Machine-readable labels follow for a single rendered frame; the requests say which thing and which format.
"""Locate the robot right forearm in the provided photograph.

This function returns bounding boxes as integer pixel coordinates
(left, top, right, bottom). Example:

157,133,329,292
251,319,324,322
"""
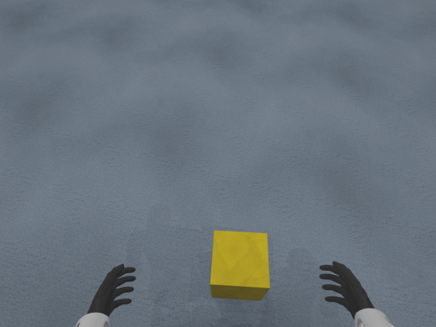
354,308,395,327

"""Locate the right robot hand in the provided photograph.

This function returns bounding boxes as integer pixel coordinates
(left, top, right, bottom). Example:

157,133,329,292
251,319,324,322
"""
320,261,374,319

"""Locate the robot left forearm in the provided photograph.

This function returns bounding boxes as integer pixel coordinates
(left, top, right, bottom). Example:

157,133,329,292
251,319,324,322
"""
75,313,110,327

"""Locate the left robot hand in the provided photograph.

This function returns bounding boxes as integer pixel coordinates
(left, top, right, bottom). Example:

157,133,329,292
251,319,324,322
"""
87,264,136,317

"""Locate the carton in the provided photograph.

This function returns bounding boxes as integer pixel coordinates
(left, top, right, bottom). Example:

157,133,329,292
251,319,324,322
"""
210,230,270,300

